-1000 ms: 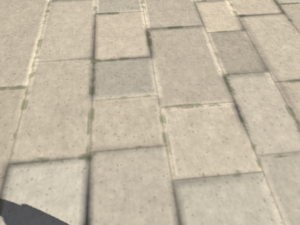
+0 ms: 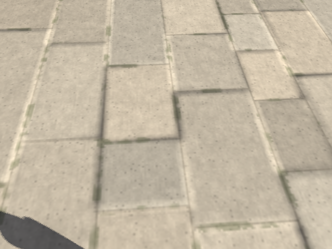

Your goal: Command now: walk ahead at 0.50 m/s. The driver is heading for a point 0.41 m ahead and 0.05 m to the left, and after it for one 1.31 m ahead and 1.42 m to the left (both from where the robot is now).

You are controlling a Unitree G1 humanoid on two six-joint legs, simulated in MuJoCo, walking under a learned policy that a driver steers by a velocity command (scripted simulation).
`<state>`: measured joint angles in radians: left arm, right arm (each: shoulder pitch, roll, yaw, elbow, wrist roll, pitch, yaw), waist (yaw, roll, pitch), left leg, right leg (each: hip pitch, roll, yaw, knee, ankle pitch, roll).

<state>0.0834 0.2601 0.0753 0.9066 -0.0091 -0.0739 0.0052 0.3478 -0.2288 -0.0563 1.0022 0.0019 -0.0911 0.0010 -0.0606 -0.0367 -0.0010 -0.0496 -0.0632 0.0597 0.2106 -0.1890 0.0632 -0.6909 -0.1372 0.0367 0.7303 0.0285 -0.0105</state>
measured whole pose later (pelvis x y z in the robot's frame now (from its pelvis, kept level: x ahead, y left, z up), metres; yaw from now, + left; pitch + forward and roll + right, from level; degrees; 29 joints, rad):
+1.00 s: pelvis +0.56 +0.04 +0.00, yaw +23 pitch +2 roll +0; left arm 0.07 0.28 0.07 0.81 0.01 -0.11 0.01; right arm 0.30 -0.25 -0.08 0.83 0.01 -0.06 0.01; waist -0.04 -0.02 0.03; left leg -0.21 -0.11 -0.06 0.35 -0.17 0.11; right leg -0.63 -0.11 0.07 0.95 -0.24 0.04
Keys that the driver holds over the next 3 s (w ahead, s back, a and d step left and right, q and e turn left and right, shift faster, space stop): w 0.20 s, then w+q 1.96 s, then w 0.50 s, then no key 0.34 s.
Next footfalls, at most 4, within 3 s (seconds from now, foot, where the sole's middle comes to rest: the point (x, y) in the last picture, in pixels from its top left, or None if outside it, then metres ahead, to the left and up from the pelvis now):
0.20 right None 0.30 -0.15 -0.79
0.76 left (134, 233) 0.58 0.11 -0.79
1.22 right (150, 162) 0.92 0.04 -0.79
1.76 left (69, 160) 0.95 0.42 -0.79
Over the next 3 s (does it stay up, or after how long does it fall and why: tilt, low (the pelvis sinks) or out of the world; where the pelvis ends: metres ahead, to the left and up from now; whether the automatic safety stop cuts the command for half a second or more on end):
stays up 1.17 0.80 -0.01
